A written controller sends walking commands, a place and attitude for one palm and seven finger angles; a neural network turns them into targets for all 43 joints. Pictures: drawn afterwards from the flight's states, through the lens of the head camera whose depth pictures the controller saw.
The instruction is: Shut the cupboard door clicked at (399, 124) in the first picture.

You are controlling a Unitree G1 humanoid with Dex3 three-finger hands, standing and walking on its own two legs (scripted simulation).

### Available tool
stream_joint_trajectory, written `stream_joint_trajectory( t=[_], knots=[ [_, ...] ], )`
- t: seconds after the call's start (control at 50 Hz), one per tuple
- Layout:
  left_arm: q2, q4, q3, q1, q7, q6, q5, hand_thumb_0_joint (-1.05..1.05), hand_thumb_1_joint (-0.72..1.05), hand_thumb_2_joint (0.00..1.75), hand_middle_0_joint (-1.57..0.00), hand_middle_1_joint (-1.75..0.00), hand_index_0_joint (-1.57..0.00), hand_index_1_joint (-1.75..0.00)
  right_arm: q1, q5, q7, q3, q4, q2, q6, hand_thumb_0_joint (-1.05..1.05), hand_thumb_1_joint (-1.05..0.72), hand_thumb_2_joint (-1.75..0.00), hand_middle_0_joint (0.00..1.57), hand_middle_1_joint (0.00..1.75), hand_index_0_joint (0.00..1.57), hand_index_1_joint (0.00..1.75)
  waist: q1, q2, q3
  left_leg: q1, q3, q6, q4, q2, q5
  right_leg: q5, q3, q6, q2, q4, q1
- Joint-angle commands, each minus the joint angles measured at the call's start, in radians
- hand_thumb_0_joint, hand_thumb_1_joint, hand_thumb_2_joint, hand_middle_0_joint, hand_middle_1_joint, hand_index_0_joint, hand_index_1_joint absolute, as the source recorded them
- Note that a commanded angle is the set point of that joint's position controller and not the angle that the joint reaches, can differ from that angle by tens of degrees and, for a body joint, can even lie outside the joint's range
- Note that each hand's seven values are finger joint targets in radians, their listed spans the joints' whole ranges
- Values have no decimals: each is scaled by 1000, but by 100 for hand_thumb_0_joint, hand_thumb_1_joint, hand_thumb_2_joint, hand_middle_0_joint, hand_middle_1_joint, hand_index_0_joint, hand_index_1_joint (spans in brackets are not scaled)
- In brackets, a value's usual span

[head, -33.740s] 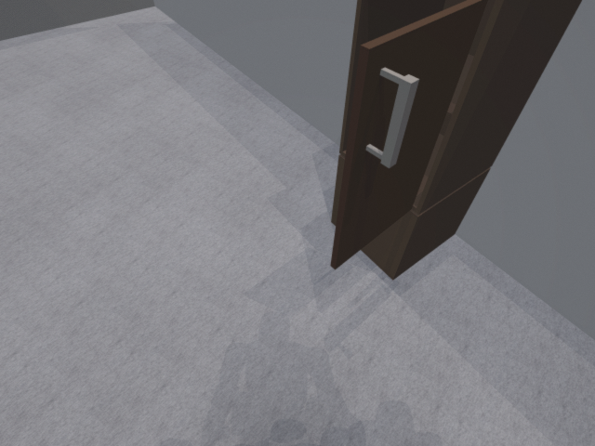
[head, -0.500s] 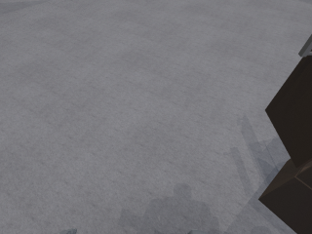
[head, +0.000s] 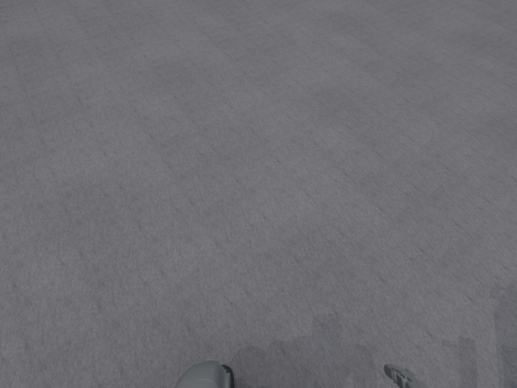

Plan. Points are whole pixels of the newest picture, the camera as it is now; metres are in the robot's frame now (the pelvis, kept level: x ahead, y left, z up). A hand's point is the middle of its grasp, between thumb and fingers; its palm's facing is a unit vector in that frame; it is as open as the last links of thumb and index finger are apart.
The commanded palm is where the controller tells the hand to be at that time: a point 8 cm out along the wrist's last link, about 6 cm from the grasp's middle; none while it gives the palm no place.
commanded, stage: walk to a spot facing it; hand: left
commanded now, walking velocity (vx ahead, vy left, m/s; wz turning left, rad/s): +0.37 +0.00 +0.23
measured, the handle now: out of the picture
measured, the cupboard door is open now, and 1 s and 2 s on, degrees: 52 52 52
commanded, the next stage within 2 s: turn to face it in 0.68 s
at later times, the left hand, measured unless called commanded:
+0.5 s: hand (188, 257) +0.35 +0.18 -0.13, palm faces +0.01 -0.98 -0.21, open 7.4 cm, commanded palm none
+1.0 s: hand (196, 278) +0.32 +0.16 -0.18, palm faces +0.23 -0.96 -0.14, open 7.3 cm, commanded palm none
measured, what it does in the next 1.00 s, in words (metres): walks ahead: right foot, then left foot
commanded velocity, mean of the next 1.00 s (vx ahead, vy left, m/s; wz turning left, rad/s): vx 0.22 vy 0.00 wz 0.04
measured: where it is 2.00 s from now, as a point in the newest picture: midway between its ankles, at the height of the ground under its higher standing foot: (255, 303)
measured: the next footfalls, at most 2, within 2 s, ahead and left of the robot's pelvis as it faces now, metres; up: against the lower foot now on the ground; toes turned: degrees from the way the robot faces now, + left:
right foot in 0.50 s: +0.35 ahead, -0.12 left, +0.00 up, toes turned -2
left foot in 0.94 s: +0.52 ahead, +0.13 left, +0.00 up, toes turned +15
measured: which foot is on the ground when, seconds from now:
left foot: down 0.00-0.52, up 0.54-0.92, down 0.94-1.00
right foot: down 0.00-0.00, up 0.02-0.48, down 0.50-0.96, up 0.98-1.00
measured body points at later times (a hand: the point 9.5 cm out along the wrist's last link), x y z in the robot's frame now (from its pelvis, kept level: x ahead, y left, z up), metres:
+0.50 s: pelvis +0.22 -0.01 +0.01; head +0.25 -0.03 +0.46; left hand +0.35 +0.23 -0.12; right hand +0.15 -0.24 -0.15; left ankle +0.09 +0.10 -0.72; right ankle +0.31 -0.12 -0.72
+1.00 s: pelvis +0.41 +0.02 +0.00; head +0.43 +0.04 +0.45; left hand +0.31 +0.21 -0.17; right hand +0.57 -0.18 -0.13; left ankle +0.48 +0.12 -0.72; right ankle +0.31 -0.12 -0.70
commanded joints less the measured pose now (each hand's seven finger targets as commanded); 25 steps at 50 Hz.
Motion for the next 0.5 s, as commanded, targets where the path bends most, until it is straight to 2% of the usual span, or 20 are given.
stream_joint_trajectory(
  t=[0.0,0.02,0.04,0.06,0.08,0.1,0.14,0.16,0.22,0.26,0.34,0.4,0.42,0.44,0.46,0.48],
  knots=[
    [157,-167,24,-140,-3,-7,-12,0,90,90,-20,-30,-20,-30,450,5,-58,-87,51,-314,-27,0,-90,-90,20,30,20,30,-246,272,-367,783,-674,214,-284,381,149,-138,230,-60,95,742,-684],
    [150,-189,26,-196,3,-7,-12,0,90,90,-20,-30,-20,-30,404,5,-65,-79,51,-290,-25,0,-90,-90,20,30,20,30,-214,146,-270,681,-616,213,-301,397,137,-74,279,-73,61,792,-716],
    [137,-186,27,-213,6,-9,-7,0,90,90,-20,-30,-20,-30,333,3,-69,-61,21,-241,-36,0,-90,-90,20,30,20,30,-175,78,-204,508,-555,189,-311,370,71,-23,285,-76,47,804,-688],
    [114,-145,26,-181,4,1,0,0,90,90,-20,-30,-20,-30,238,4,-73,-46,5,-196,-41,0,-90,-90,20,30,20,30,-130,160,-136,368,-486,162,-348,325,-35,38,317,-71,16,761,-660],
    [114,-116,28,-154,-2,13,6,0,90,90,-20,-30,-20,-30,184,4,-74,-31,0,-136,-46,0,-90,-90,20,30,20,30,-99,176,-72,248,-419,134,-386,275,-81,94,330,-69,7,693,-595],
    [97,-97,25,-115,-8,23,9,0,90,90,-20,-30,-20,-30,165,4,-77,-22,4,-115,-53,0,-90,-90,20,30,20,30,-74,173,-54,211,-359,121,-403,235,-62,139,322,-66,21,644,-560],
    [86,-83,22,-98,-14,30,8,0,90,90,-20,-30,-20,-30,180,6,-83,-18,26,-100,-65,0,-90,-90,20,30,20,30,-55,150,-67,222,-318,131,-423,207,-24,192,310,-61,43,561,-543],
    [86,-83,23,-109,-16,34,7,0,90,90,-20,-30,-20,-30,186,8,-83,-19,32,-101,-66,0,-90,-90,20,30,20,30,-51,138,-73,216,-307,137,-440,203,-36,220,314,-60,45,525,-538],
    [82,-111,24,-191,-21,37,5,0,90,90,-20,-30,-20,-30,216,7,-82,-26,53,-86,-69,0,-90,-90,20,30,20,30,-55,89,-35,237,-284,150,-475,194,-30,303,314,-55,57,379,-554],
    [88,-130,22,-254,-25,35,1,0,90,90,-20,-30,-20,-30,241,7,-81,-25,71,-89,-69,0,-90,-90,20,30,20,30,-65,90,-14,249,-274,155,-487,198,-9,345,319,-58,65,299,-549],
    [90,-165,20,-349,-26,25,-3,0,90,90,-20,-30,-20,-30,293,3,-80,-28,106,-91,-72,0,-90,-90,20,30,20,30,-83,99,16,343,-250,160,-455,213,109,349,313,-74,88,146,-548],
    [96,-174,21,-374,-27,16,-4,0,90,90,-20,-30,-20,-30,320,-3,-81,-27,127,-100,-71,0,-90,-90,20,30,20,30,-88,105,3,379,-227,145,-394,220,237,308,287,-98,124,64,-466],
    [99,-166,23,-345,-26,12,-5,0,90,90,-20,-30,-20,-30,316,-3,-82,-28,135,-106,-69,0,-90,-90,20,30,20,30,-71,117,-12,374,-216,133,-358,216,275,296,280,-109,138,30,-399],
    [116,-144,28,-272,-23,5,-4,0,90,90,-20,-30,-20,-30,307,0,-81,-28,140,-104,-66,0,-90,-90,20,30,20,30,-34,96,-32,359,-189,112,-270,192,354,310,264,-120,162,-26,-294],
    [144,-98,38,-132,-18,-5,-1,0,90,90,-20,-30,-20,-30,303,6,-79,-24,143,-92,-68,0,-90,-90,20,30,20,30,25,33,-110,307,-152,81,-103,142,409,325,275,-133,171,-77,-92],
    [217,-45,58,34,-8,-19,11,0,90,90,-20,-30,-20,-30,313,21,-71,-18,135,-60,-73,0,-90,-90,20,30,20,30,85,-112,-216,115,-78,41,178,41,280,236,472,-187,15,-126,177]
  ],
)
